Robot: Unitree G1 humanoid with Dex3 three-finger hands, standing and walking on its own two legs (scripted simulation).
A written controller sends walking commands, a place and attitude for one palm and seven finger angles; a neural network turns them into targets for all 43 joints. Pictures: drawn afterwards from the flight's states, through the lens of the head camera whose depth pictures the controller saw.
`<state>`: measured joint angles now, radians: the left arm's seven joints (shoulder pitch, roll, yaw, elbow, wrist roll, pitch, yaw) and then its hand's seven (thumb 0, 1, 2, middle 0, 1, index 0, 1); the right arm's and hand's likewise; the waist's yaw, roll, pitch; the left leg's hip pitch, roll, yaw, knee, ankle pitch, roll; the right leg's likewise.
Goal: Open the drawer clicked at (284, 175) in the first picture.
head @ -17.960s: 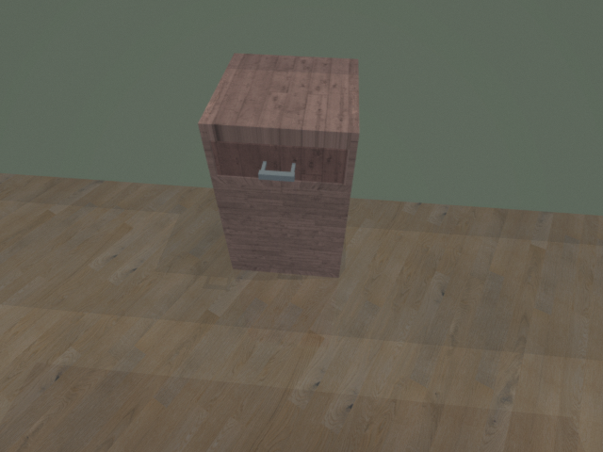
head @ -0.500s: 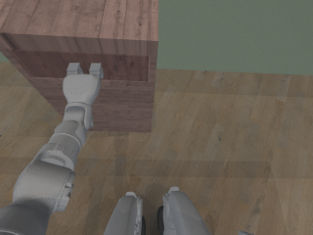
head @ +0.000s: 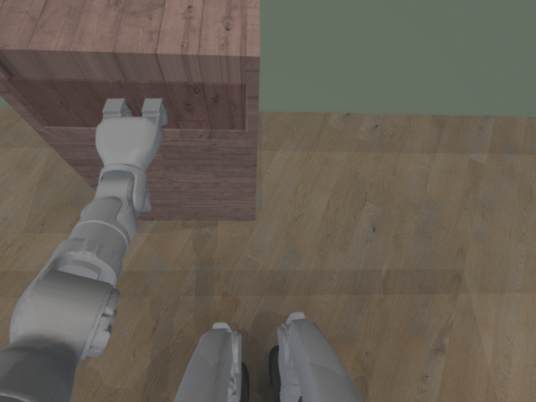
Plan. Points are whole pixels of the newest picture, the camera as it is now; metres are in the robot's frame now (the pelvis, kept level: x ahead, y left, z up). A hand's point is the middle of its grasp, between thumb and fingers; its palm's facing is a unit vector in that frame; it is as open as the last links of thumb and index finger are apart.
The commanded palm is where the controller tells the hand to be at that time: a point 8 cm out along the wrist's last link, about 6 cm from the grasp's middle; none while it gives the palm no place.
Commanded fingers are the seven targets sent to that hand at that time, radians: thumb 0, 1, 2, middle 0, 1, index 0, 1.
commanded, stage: lift the fingers back up to retry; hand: left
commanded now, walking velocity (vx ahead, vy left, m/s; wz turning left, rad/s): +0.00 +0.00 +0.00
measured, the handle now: (133, 122) +0.58 +0.22 -0.04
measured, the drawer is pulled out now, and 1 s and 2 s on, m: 0.00 0.00 0.00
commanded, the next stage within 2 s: re-aim the fingers above the handle in 0.78 s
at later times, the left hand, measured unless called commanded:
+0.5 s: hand (142, 143) +0.50 +0.18 +0.01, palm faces +0.01 -0.05 -1.00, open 13.9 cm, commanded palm +0.47 +0.18 +0.06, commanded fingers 0.00 -0.50 0.30 -0.30 -1.20 -0.30 -1.20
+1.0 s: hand (134, 146) +0.49 +0.18 +0.02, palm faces +0.00 -0.06 -1.00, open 13.8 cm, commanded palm +0.47 +0.19 +0.08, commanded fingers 0.00 -0.50 0.30 -0.30 -1.20 -0.30 -1.20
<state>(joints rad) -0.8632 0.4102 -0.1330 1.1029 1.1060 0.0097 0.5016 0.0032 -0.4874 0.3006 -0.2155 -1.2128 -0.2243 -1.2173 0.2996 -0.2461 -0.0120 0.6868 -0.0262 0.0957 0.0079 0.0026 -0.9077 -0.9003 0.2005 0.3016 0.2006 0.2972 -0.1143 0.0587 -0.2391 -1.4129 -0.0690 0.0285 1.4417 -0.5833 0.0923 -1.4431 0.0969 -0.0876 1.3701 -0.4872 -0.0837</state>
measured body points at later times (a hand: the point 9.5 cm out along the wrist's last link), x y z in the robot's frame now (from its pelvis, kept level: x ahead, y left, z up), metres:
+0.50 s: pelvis +0.03 +0.00 +0.05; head +0.17 +0.00 +0.48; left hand +0.49 +0.18 +0.07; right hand +0.08 -0.26 -0.09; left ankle +0.03 +0.07 -0.58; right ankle +0.07 -0.07 -0.58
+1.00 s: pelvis +0.05 +0.00 +0.06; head +0.17 +0.00 +0.50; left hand +0.48 +0.19 +0.07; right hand +0.10 -0.27 -0.07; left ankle +0.03 +0.07 -0.58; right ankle +0.07 -0.07 -0.58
